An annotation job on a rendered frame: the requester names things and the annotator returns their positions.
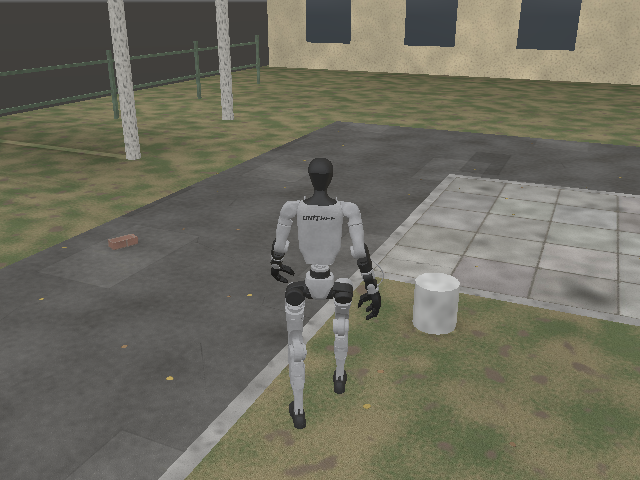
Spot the left robot upper arm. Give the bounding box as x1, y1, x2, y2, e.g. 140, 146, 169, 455
273, 200, 300, 254

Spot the left robot hand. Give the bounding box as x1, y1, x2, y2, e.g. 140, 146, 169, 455
271, 264, 295, 283

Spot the humanoid robot torso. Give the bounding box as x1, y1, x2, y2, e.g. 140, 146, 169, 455
297, 196, 344, 300

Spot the robot right forearm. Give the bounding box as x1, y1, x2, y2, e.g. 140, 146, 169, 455
357, 243, 379, 294

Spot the left robot thigh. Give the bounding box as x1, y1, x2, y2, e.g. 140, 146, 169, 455
285, 280, 307, 362

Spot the right robot upper arm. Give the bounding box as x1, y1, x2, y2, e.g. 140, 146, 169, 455
341, 201, 366, 259

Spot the robot left forearm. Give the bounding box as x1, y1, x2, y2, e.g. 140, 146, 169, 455
270, 238, 285, 269

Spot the right robot hand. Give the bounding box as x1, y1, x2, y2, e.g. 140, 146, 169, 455
358, 291, 381, 320

